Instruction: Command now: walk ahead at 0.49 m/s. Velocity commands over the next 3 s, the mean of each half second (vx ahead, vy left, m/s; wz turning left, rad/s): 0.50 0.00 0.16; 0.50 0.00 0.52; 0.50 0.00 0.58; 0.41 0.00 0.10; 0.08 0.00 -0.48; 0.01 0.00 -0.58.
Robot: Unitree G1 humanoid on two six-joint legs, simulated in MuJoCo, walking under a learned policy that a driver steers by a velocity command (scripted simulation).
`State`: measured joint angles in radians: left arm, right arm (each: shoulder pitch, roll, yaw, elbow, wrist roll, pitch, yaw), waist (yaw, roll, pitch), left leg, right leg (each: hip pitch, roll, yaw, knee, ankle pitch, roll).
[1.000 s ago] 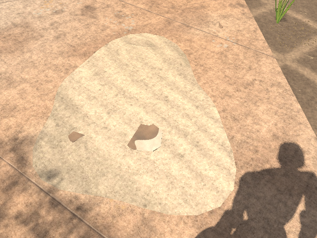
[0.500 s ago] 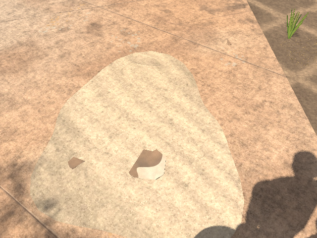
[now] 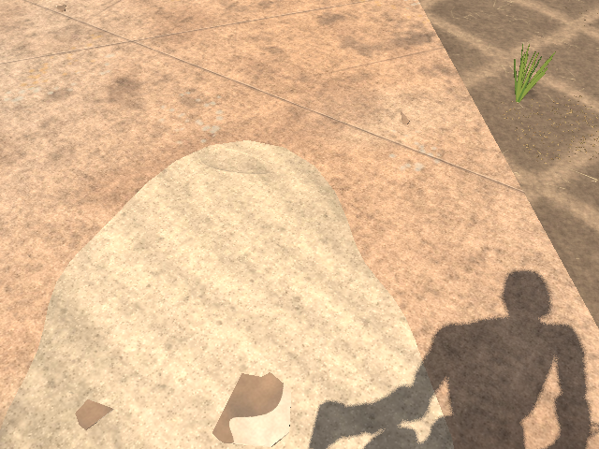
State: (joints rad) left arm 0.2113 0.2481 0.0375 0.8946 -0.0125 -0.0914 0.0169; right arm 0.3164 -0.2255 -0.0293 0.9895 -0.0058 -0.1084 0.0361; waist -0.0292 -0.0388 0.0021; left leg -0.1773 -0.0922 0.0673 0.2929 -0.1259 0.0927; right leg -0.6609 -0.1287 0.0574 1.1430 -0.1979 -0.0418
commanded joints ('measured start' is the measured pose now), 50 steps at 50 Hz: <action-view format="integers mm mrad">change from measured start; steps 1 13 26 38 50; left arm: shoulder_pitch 37 -184 40 149 2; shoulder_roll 48 83 88 159 144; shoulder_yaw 15 20 39 64 59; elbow -41 -134 -9 33 -113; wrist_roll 13 -9 32 4 10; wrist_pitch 4 -35 -47 7 -48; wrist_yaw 7 -46 -23 13 -3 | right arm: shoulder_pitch -39 99 -4 -339 -110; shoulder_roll -131 -185 -65 -40 -125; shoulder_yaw -20 -38 -45 -35 -74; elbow -54 -6 -110 -285 -284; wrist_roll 1 29 37 30 18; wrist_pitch -18 33 64 58 29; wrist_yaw -20 -42 -43 24 -5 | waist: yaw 47 11 13 91 52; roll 78 110 -31 -5 45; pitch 55 52 16 110 -77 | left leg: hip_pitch -106 168 -524 -587 67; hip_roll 279 342 219 182 266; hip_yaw -209 -221 -191 -22 -435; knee -210 -15 851 389 -42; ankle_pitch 61 168 2 72 166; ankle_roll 170 90 -44 -5 204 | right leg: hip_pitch -25 153 513 767 23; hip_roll -42 71 -130 -185 -10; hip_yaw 1 -57 -59 -261 31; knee -134 -656 -998 -929 52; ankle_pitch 158 110 289 442 -107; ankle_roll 28 -13 -126 -92 33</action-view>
